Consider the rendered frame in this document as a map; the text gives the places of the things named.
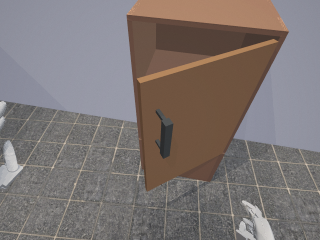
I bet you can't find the handle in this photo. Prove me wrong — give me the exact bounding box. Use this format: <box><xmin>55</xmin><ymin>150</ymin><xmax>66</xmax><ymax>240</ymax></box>
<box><xmin>155</xmin><ymin>109</ymin><xmax>174</xmax><ymax>159</ymax></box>

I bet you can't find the robot left hand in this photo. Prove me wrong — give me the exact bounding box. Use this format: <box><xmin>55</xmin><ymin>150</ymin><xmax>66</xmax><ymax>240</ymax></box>
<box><xmin>0</xmin><ymin>101</ymin><xmax>23</xmax><ymax>189</ymax></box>

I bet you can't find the cupboard door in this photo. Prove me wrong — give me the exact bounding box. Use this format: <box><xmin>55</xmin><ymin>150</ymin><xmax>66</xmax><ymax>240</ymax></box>
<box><xmin>136</xmin><ymin>39</ymin><xmax>279</xmax><ymax>192</ymax></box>

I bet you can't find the robot right hand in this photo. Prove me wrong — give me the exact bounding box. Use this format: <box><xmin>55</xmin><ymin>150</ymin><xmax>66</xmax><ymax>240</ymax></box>
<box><xmin>236</xmin><ymin>200</ymin><xmax>275</xmax><ymax>240</ymax></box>

